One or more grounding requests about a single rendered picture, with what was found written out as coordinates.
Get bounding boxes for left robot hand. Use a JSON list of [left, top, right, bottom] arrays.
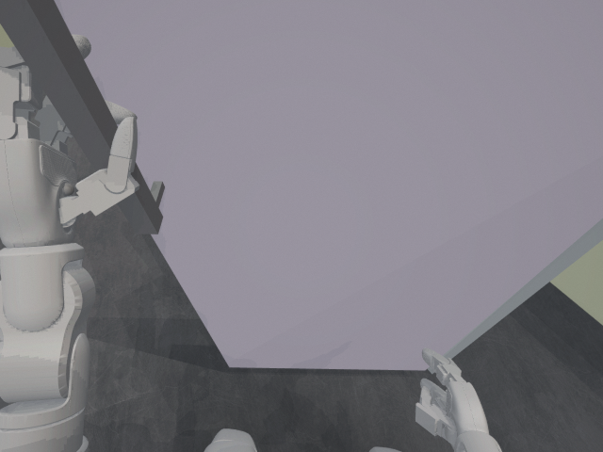
[[0, 35, 139, 248]]

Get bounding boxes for robot left forearm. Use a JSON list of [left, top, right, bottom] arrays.
[[0, 243, 96, 452]]

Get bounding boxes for left robot thigh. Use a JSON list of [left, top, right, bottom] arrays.
[[204, 428, 257, 452]]

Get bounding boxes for robot right forearm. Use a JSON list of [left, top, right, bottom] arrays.
[[454, 430, 502, 452]]

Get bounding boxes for handle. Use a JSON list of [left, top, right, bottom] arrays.
[[0, 0, 165, 234]]

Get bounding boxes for fridge door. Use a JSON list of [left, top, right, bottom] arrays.
[[54, 0, 603, 371]]

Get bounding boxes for right robot hand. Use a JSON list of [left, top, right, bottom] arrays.
[[416, 347, 489, 449]]

